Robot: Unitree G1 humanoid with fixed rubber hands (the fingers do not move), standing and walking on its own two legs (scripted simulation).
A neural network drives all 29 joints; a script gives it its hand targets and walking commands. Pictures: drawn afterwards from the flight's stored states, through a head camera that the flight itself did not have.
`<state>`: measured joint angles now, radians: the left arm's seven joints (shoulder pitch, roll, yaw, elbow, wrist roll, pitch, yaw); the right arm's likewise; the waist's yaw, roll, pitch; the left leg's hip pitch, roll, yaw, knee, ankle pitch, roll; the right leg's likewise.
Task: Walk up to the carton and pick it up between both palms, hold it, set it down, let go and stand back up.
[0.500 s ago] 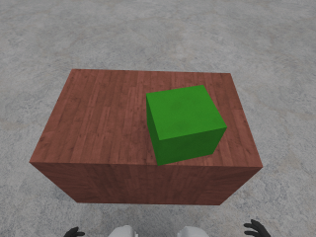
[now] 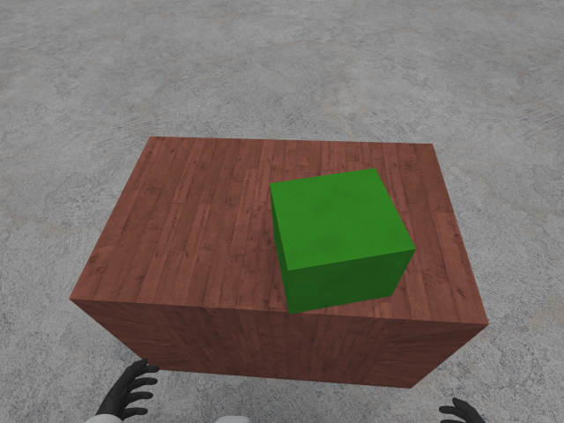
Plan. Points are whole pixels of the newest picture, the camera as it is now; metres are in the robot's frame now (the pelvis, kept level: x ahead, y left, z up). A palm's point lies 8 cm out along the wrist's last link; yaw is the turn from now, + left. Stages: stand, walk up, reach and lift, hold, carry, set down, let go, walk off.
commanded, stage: walk up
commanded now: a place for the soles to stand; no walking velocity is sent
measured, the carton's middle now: (332, 240) +0.46 -0.08 -0.10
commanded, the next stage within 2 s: none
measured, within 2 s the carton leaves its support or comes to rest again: neither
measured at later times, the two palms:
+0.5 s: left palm out of the picture +0.04 +0.29 -0.10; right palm out of the picture +0.13 -0.24 -0.09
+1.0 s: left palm out of the picture +0.06 +0.21 -0.11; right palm out of the picture +0.10 -0.37 -0.11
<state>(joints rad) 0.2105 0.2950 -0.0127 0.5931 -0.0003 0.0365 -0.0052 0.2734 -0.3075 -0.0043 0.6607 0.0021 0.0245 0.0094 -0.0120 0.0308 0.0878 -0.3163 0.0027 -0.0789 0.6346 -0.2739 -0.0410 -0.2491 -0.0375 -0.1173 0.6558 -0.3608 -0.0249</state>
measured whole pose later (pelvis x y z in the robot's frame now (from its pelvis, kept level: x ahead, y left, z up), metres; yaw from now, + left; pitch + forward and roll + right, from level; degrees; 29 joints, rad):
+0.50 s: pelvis -0.01 +0.01 +0.00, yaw +3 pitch -1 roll -1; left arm 0.35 0.31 0.00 0.68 0.01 0.02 -0.02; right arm 0.25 -0.31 -0.01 0.63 0.00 0.02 0.02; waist 0.02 0.01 0.06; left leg -0.36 -0.03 -0.12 0.62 -0.24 -0.02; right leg -0.26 -0.06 -0.15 0.61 -0.33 0.00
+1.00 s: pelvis +0.03 -0.07 -0.01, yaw +5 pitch -1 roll +0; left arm 0.40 0.30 0.03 0.66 0.05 0.04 -0.04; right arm 0.39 -0.34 -0.07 0.66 -0.04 0.04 -0.04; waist -0.01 0.02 0.07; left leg -0.41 0.02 -0.17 0.82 -0.49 0.01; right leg -0.33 -0.01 -0.06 0.73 -0.36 -0.03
